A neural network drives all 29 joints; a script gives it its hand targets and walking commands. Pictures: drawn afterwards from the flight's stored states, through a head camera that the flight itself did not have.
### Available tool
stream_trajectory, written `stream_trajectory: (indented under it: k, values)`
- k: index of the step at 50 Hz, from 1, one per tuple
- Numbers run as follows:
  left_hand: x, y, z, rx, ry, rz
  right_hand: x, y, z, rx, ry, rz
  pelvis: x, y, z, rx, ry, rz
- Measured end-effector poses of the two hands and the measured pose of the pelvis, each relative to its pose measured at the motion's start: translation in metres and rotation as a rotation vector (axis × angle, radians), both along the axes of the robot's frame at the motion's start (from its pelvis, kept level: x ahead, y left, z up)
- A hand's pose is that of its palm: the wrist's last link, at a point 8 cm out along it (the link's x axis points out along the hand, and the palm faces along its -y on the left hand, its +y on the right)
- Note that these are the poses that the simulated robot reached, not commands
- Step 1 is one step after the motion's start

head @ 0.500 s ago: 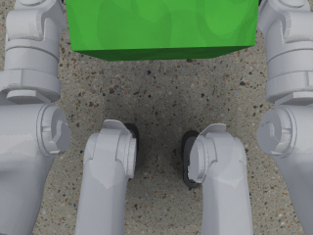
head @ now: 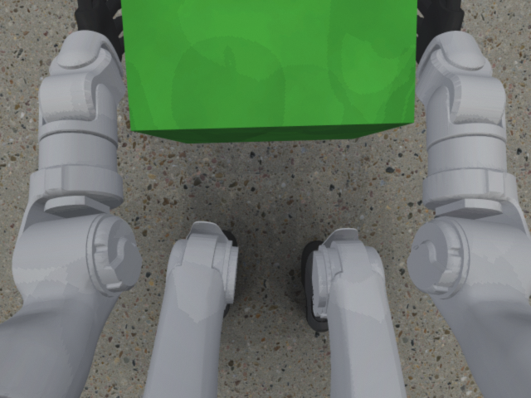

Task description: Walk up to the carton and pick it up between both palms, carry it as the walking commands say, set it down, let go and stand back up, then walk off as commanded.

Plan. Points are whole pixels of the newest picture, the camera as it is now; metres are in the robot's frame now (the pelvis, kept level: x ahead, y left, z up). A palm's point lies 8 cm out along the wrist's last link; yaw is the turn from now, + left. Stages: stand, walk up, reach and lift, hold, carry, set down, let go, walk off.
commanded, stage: reach and lift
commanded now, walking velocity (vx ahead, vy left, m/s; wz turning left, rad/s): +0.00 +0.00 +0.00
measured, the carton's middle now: (268, 39) +0.57 +0.03 -0.17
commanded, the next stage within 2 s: none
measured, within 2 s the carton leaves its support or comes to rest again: neither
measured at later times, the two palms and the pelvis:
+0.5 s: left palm (61, 28) +0.51 +0.22 -0.03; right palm (478, 27) +0.53 -0.16 -0.03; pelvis +0.00 +0.00 +0.06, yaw +0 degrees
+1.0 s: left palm out of the picture +0.49 +0.21 +0.05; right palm out of the picture +0.51 -0.17 +0.05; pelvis +0.02 +0.00 +0.12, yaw +0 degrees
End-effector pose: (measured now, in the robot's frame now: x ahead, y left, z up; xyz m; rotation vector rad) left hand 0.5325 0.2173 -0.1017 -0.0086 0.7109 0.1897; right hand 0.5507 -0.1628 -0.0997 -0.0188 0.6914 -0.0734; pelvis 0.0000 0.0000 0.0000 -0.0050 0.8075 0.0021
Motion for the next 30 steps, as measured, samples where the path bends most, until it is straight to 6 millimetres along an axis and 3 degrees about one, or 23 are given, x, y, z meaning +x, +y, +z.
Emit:
stream_trajectory:
  k: [30]
  values:
    - [-0.026,-0.001,0.090,-0.010,0.000,0.013,-0.026,-0.001,0.091,0.017,0.002,-0.015,0.005,-0.001,0.070,-0.001,0.020,0.006]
